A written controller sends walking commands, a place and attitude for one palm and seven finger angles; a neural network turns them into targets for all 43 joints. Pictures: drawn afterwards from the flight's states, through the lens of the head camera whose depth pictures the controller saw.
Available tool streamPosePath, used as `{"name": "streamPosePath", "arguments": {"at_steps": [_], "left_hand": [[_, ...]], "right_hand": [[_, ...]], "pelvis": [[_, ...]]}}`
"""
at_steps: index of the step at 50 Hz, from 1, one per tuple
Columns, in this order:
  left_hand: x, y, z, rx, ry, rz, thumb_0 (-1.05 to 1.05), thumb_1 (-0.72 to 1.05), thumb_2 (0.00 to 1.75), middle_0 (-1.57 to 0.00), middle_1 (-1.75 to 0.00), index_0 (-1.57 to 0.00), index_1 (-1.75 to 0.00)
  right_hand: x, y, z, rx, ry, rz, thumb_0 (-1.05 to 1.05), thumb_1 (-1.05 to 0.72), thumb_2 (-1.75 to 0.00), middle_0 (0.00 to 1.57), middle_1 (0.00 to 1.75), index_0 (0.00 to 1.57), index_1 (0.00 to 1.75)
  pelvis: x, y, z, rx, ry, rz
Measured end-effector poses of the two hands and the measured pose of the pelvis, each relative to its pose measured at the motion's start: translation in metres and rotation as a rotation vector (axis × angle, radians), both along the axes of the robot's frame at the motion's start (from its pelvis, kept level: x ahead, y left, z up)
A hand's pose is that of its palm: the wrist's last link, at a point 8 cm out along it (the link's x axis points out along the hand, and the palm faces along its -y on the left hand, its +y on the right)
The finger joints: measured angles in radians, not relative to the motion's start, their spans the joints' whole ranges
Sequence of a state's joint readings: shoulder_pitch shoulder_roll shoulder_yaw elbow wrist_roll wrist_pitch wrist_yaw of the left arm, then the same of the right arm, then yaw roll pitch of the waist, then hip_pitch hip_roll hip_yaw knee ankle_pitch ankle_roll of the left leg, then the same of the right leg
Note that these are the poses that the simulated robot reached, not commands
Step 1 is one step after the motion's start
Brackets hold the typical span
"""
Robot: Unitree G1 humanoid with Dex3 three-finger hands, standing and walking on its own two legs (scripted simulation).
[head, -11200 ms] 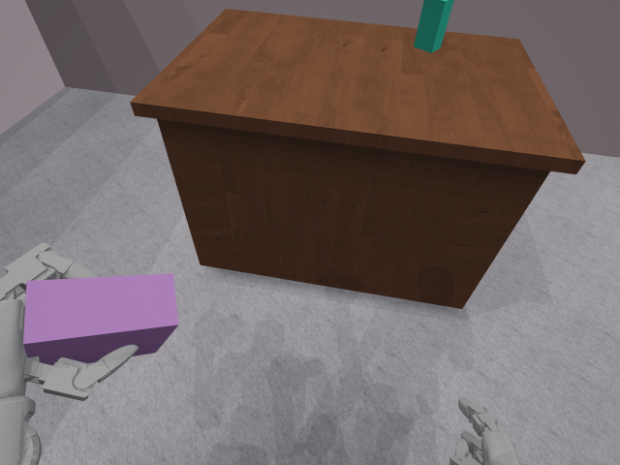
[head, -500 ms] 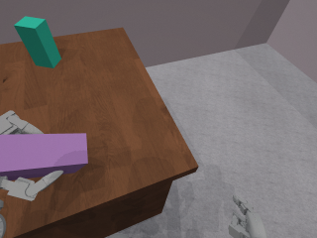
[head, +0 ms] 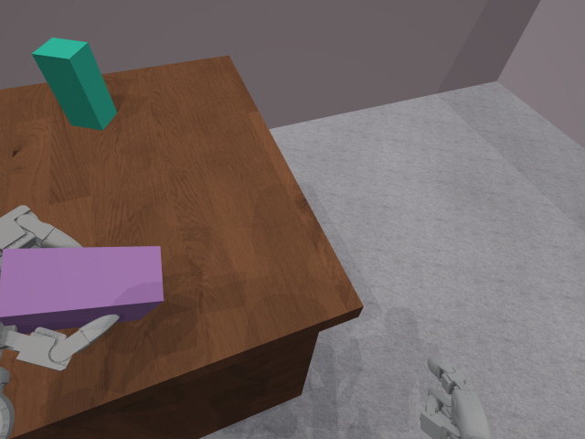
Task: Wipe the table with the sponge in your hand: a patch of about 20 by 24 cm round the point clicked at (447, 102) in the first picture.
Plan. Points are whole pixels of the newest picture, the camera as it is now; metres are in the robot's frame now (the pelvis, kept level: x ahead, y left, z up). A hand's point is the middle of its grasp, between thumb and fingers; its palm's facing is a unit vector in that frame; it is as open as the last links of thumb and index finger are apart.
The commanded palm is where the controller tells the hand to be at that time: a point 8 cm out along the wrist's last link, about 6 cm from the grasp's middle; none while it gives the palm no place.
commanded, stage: shuffle to correct the standing spot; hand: left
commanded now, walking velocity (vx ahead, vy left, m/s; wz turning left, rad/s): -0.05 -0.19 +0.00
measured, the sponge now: (107, 289) +0.23 +0.21 +0.15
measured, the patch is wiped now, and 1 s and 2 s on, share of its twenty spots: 0.00 0.00 0.00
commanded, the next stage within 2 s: come to a stop and stand still in 1.40 s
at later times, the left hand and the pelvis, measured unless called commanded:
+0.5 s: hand (61, 286) +0.22 +0.24 +0.16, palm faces +0.32 -0.85 -0.43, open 9.5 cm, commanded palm +0.16 +0.28 +0.18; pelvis +0.00 +0.00 +0.00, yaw +0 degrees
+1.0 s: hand (62, 284) +0.23 +0.24 +0.16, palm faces +0.32 -0.84 -0.43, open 9.5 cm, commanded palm +0.17 +0.28 +0.18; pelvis +0.00 +0.00 +0.00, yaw +0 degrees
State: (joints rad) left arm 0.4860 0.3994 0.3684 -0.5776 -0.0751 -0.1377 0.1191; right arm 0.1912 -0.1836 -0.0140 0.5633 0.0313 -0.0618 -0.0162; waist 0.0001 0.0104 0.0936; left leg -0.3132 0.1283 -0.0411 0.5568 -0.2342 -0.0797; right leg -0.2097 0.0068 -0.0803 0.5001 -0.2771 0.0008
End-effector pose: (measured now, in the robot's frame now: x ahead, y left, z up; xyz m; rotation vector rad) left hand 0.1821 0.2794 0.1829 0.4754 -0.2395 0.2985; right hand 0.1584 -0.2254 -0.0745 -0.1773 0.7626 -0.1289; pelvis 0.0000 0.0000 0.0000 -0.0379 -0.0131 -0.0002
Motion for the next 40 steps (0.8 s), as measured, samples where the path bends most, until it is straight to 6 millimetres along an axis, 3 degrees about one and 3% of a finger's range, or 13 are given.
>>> {"name": "streamPosePath", "arguments": {"at_steps": [14,40], "left_hand": [[0.006,-0.003,-0.003,-0.002,0.012,-0.009,-0.01,-0.44,1.02,-0.8,-1.36,-0.8,-1.36],[0.009,0.003,-0.004,-0.002,0.013,-0.004,-0.01,-0.44,1.03,-0.8,-1.36,-0.8,-1.36]], "right_hand": [[-0.004,-0.007,-0.004,-0.01,0.022,-0.02,0.01,-0.91,-0.9,0.2,0.3,0.2,0.3],[0.005,0.004,-0.001,0.001,0.01,0.001,0.01,-0.91,-0.9,0.2,0.3,0.21,0.3]], "pelvis": [[0.003,-0.001,-0.001,0.002,0.005,-0.004],[0.004,0.003,-0.001,-0.002,0.011,-0.006]]}}
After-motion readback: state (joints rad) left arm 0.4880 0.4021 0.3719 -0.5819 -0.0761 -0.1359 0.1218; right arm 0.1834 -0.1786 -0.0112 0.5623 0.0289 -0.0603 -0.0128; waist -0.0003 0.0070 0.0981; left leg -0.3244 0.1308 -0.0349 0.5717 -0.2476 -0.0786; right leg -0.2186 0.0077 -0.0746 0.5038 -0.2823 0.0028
